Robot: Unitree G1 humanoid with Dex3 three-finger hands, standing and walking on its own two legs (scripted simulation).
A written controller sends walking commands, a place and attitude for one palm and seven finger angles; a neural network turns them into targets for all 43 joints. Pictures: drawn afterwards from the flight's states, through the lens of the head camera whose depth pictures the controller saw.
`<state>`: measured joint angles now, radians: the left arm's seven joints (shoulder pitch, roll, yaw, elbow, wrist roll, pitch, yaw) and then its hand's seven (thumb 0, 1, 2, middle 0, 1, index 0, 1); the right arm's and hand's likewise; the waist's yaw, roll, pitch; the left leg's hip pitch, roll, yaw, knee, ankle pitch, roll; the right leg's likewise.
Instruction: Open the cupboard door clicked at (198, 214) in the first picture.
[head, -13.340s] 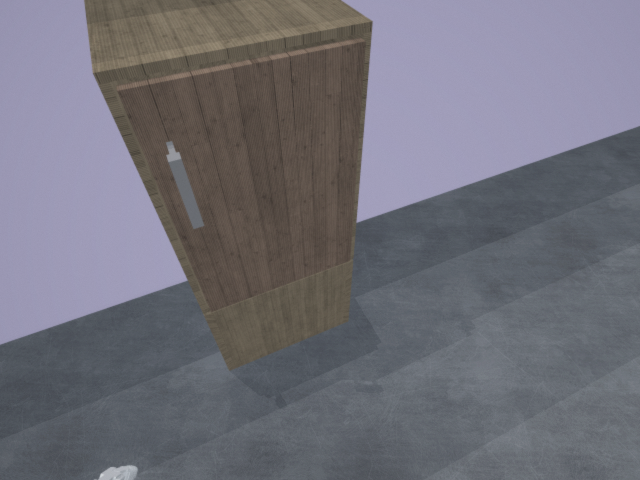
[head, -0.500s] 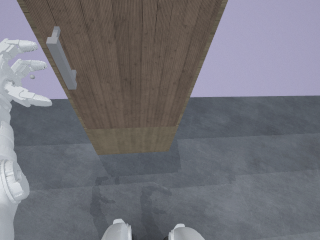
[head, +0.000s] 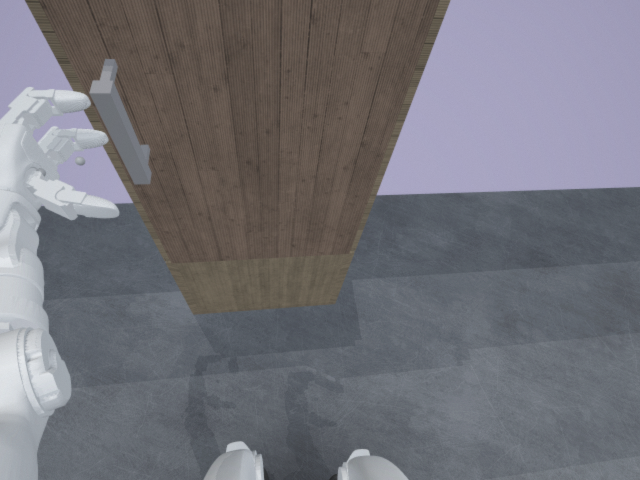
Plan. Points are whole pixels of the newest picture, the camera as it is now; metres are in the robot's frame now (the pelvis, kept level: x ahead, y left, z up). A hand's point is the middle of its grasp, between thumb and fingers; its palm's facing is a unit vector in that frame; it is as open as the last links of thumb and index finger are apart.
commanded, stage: slide the fingers in behind the handle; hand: left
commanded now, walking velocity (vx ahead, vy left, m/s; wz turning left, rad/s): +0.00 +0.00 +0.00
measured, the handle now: (127, 127) +0.53 +0.22 +0.09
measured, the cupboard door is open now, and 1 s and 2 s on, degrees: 0 0 0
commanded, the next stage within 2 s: close the thumb around the handle in 1.34 s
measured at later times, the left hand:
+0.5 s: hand (106, 163) +0.46 +0.23 +0.09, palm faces +0.05 -1.00 -0.01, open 14.0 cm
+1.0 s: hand (136, 163) +0.47 +0.20 +0.09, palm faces +0.05 -1.00 +0.00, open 14.0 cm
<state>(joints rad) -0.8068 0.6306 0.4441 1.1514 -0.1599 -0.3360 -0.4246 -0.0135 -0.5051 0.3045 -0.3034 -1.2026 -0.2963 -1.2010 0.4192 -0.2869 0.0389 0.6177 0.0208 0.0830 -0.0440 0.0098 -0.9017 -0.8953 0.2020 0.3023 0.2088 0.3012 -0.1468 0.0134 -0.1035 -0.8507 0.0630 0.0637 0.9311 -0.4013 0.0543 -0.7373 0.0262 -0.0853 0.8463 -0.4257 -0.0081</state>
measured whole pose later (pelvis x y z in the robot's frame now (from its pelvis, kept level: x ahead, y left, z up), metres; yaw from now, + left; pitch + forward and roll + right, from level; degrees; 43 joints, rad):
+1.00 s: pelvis +0.00 -0.02 +0.00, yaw +1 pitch +16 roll -2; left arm -0.80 0.51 0.39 1.14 -0.15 -0.36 -0.29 -0.01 -0.50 0.30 -0.30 -1.20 -0.30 -1.20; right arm 0.39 -0.27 0.03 0.62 0.03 0.07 -0.02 0.01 -0.90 -0.90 0.20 0.30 0.21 0.30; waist -0.14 0.02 -0.10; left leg -0.82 0.07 0.05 0.92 -0.39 0.03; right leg -0.72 0.03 -0.09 0.87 -0.44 -0.04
